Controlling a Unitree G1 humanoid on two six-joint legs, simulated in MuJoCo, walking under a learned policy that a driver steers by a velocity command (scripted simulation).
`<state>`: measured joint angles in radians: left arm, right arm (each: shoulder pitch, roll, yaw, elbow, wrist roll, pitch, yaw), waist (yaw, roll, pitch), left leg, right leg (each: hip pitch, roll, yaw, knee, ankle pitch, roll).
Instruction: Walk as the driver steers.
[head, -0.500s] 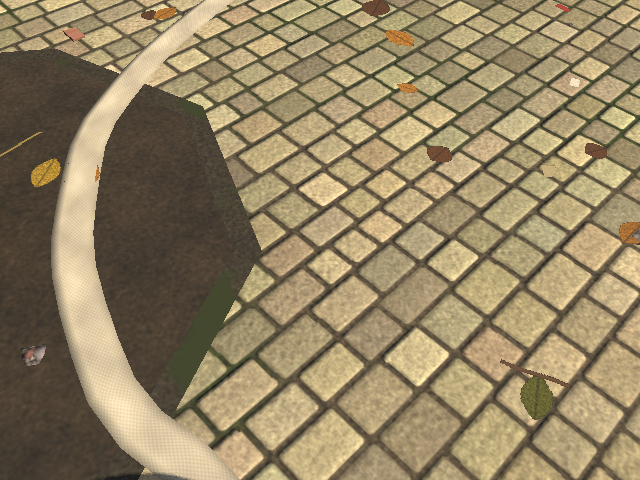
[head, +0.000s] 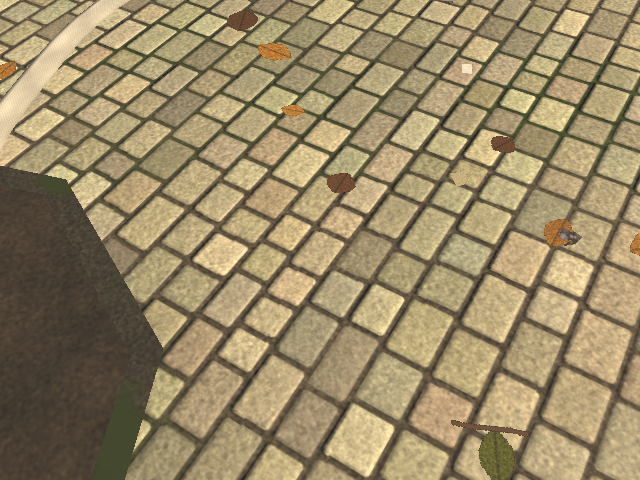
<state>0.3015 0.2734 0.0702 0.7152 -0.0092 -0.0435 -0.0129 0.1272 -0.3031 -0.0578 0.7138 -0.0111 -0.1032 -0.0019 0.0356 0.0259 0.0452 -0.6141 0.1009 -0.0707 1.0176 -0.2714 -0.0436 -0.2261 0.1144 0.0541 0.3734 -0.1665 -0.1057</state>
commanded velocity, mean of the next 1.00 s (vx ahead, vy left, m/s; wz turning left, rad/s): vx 0.50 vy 0.00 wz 0.29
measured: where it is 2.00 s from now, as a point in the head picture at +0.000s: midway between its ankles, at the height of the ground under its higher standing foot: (239, 247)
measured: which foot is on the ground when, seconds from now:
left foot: up 0.00-0.26, down 0.28-0.78, up 0.80-1.00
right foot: down 0.00-0.30, up 0.32-0.76, down 0.78-1.00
